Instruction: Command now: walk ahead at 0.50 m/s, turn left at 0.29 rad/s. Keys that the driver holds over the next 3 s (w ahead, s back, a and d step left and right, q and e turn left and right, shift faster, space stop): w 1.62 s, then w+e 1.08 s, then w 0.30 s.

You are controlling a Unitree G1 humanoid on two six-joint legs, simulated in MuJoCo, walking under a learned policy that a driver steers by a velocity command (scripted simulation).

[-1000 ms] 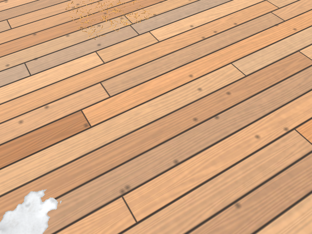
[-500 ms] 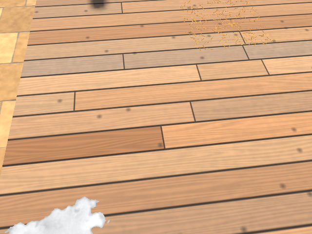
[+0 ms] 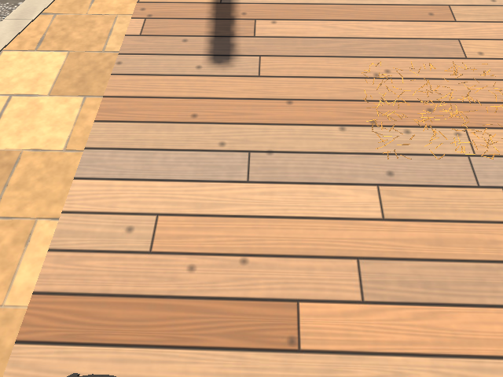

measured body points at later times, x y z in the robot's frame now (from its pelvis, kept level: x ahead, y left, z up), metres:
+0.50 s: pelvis +0.26 +0.04 +0.01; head +0.29 +0.06 +0.45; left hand +0.23 +0.29 -0.14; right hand +0.46 -0.19 -0.09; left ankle +0.33 +0.11 -0.72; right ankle +0.12 -0.09 -0.66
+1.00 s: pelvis +0.53 +0.02 +0.00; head +0.56 +0.02 +0.45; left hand +0.72 +0.26 -0.10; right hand +0.47 -0.23 -0.15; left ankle +0.33 +0.11 -0.70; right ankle +0.64 -0.05 -0.73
